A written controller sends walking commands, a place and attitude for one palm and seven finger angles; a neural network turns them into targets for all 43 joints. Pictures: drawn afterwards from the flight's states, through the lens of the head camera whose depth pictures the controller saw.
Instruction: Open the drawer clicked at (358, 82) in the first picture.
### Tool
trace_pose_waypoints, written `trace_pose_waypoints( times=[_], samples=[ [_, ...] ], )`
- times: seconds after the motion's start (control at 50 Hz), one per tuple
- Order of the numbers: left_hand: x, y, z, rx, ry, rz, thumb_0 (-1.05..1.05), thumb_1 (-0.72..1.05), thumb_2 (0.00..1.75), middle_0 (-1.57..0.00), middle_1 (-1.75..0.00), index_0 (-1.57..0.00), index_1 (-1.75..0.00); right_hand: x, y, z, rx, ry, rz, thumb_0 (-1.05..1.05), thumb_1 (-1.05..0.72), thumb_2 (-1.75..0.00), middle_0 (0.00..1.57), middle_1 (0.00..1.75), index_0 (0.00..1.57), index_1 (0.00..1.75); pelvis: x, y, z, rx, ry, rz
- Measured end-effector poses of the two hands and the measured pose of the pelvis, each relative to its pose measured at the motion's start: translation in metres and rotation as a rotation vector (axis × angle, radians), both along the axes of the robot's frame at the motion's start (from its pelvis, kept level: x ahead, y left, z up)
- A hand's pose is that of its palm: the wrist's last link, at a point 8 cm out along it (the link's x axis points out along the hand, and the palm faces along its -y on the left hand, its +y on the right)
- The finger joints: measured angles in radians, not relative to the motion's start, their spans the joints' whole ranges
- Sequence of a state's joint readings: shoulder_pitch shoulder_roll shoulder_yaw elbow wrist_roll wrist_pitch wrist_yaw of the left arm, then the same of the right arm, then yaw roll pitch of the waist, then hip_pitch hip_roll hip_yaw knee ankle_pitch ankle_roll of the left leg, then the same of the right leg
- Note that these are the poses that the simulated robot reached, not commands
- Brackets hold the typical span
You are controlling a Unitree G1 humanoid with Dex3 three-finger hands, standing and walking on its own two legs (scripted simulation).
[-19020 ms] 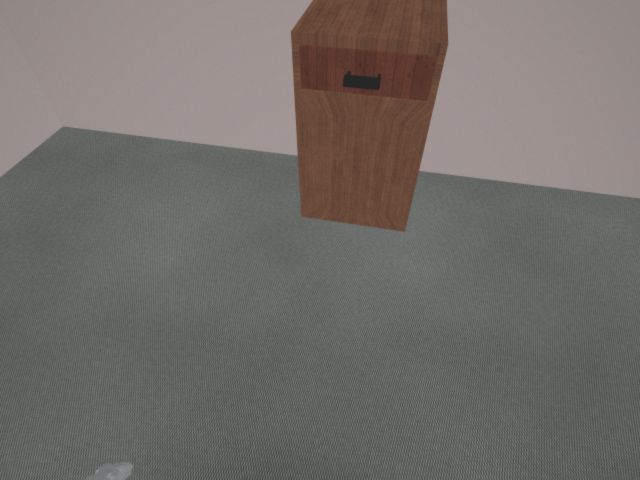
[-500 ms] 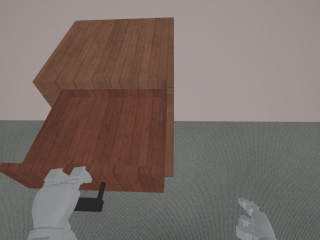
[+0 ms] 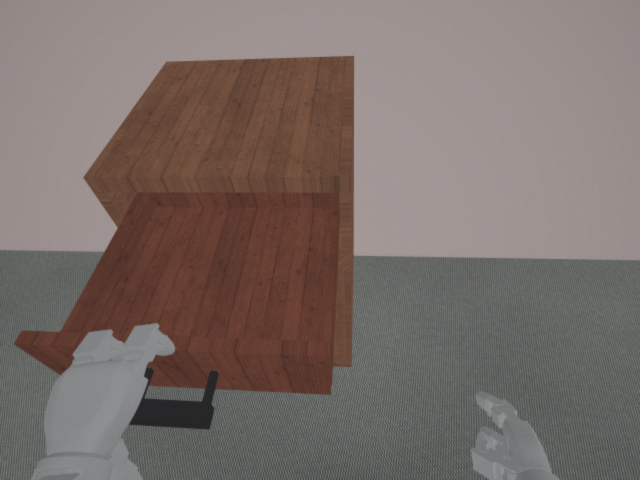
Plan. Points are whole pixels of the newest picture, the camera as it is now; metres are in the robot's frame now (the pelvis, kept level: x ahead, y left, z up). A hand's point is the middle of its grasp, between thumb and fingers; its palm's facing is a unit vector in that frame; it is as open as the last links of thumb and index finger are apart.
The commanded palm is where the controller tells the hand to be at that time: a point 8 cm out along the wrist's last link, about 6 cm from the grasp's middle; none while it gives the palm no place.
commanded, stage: lift the hand off the handle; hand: left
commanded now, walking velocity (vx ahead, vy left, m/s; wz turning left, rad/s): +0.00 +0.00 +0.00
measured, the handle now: (174, 395) +0.22 +0.25 -0.06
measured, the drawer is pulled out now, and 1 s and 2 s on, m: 0.30 0.30 0.30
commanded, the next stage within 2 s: draw the hand back to the body in 0.72 s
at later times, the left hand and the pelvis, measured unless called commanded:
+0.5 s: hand (118, 392) +0.18 +0.24 +0.08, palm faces +0.04 -0.12 -0.99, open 13.8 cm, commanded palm +0.16 +0.24 +0.13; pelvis +0.00 +0.00 +0.01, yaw +0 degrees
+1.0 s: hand (116, 380) +0.19 +0.24 +0.09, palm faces +0.05 -0.11 -0.99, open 13.8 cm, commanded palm +0.16 +0.24 +0.15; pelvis +0.00 +0.01 +0.02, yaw +0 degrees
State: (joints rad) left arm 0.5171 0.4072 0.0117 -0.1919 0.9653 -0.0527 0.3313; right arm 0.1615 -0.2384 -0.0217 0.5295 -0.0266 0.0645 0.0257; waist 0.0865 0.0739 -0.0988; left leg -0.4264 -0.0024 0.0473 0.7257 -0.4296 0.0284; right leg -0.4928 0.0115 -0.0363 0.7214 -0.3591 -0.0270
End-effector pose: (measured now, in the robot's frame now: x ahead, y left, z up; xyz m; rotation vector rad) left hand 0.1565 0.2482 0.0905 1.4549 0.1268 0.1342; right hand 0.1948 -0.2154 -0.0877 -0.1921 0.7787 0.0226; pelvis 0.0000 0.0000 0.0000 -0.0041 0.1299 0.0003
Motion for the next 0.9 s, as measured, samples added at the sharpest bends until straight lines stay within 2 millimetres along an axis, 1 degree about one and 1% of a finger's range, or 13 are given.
trace_pose_waypoints(
  times=[0.26,0.38,0.68,0.78,0.9],
  samples=[
    [0.004,-0.002,0.021,-0.004,-0.014,-0.010,0.00,-0.49,0.31,-0.32,-1.20,-0.32,-1.20,0.000,0.006,0.005,0.017,0.000,0.009,0.01,-0.90,-0.89,0.20,0.30,0.20,0.29,-0.001,0.001,0.006,0.001,-0.028,0.000],
    [0.003,-0.003,0.030,-0.002,-0.021,-0.019,0.00,-0.49,0.31,-0.32,-1.20,-0.32,-1.20,0.000,0.008,0.008,0.021,-0.002,0.012,0.01,-0.90,-0.89,0.20,0.30,0.20,0.29,-0.001,0.001,0.009,0.000,-0.040,-0.002],
    [0.006,-0.002,0.051,-0.010,-0.033,-0.026,0.00,-0.49,0.31,-0.32,-1.20,-0.32,-1.20,0.008,0.016,0.016,0.026,-0.014,0.035,0.01,-0.90,-0.89,0.20,0.30,0.20,0.29,0.000,0.005,0.016,-0.003,-0.071,0.004],
    [0.007,-0.004,0.050,-0.026,-0.023,-0.028,0.00,-0.49,0.31,-0.32,-1.20,-0.31,-1.20,0.011,0.019,0.018,0.032,-0.014,0.046,0.01,-0.90,-0.89,0.20,0.30,0.20,0.29,0.001,0.006,0.017,-0.004,-0.072,0.004],
    [0.008,-0.012,0.050,-0.029,-0.029,-0.049,0.00,-0.49,0.31,-0.32,-1.20,-0.32,-1.20,0.013,0.023,0.018,0.038,-0.011,0.058,0.01,-0.90,-0.89,0.20,0.30,0.20,0.29,0.002,0.006,0.017,-0.004,-0.070,0.001]
  ],
)
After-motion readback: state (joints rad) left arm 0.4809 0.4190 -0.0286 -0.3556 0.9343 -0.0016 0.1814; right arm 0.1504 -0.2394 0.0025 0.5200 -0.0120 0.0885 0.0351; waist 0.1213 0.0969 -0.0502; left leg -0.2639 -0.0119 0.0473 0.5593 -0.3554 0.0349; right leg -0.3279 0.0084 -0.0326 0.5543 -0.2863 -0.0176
